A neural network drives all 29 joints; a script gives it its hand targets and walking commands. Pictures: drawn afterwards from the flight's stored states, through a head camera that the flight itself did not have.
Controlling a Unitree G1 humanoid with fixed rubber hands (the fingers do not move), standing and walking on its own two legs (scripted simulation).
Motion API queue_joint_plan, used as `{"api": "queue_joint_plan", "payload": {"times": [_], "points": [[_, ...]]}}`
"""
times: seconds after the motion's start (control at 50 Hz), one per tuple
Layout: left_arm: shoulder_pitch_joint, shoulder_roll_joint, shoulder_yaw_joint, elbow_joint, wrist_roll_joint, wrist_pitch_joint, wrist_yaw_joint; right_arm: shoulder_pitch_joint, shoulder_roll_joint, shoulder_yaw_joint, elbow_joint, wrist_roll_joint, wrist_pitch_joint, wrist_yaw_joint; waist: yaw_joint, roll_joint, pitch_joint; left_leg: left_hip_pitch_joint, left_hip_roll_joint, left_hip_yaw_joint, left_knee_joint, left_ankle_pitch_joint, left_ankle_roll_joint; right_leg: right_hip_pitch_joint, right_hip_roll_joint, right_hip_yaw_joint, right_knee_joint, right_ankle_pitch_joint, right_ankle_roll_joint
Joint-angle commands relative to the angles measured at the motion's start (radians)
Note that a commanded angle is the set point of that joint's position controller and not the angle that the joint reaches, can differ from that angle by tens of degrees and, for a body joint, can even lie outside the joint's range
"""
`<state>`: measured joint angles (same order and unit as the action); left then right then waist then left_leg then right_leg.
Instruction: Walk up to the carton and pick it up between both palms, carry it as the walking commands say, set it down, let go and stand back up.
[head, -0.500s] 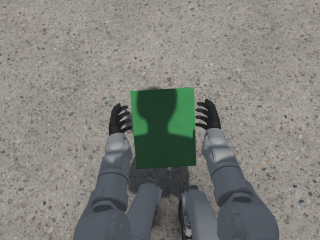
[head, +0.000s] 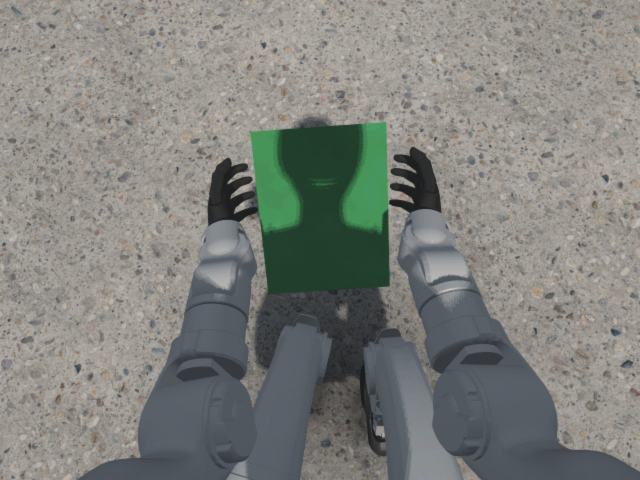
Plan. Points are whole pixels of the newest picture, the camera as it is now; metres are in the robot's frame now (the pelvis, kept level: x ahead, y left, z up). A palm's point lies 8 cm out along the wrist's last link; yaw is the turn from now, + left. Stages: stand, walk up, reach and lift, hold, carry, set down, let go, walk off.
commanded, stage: set down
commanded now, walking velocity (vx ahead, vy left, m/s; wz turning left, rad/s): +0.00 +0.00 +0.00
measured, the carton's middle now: (322, 201) +0.47 +0.07 -0.20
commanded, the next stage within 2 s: none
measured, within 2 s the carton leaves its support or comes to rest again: neither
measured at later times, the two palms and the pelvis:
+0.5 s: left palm (240, 222) +0.42 +0.19 -0.17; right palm (408, 210) +0.46 -0.06 -0.17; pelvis -0.02 +0.00 -0.07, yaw -1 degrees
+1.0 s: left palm (251, 221) +0.45 +0.19 -0.25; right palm (398, 211) +0.49 -0.06 -0.25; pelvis -0.03 +0.01 -0.13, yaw -1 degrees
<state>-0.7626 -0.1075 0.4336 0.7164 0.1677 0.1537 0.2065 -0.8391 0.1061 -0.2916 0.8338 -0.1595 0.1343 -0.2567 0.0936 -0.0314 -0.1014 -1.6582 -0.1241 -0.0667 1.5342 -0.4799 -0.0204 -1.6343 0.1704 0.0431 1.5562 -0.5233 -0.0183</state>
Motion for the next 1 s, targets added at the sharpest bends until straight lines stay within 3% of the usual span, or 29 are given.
{"api": "queue_joint_plan", "payload": {"times": [0.0, 0.98], "points": [[-0.606, -0.86, -0.506, -0.002, -0.068, -0.017, -0.275, -0.583, 0.922, 0.442, -0.034, 0.056, -0.041, 0.237, 0.04, -0.018, -0.902, 0.498, -0.041, 0.027, -0.101, 0.273, -0.002, 0.392, 0.032, 0.03, -0.139, 0.226, 0.025], [-1.062, -0.761, -0.477, -0.013, -0.136, 0.038, -0.304, -1.002, 0.833, 0.365, 0.057, 0.124, 0.02, 0.256, 0.052, -0.011, -0.982, 0.226, -0.035, 0.091, 0.282, 0.277, -0.018, 0.021, 0.057, -0.059, 0.282, 0.177, 0.025]]}}
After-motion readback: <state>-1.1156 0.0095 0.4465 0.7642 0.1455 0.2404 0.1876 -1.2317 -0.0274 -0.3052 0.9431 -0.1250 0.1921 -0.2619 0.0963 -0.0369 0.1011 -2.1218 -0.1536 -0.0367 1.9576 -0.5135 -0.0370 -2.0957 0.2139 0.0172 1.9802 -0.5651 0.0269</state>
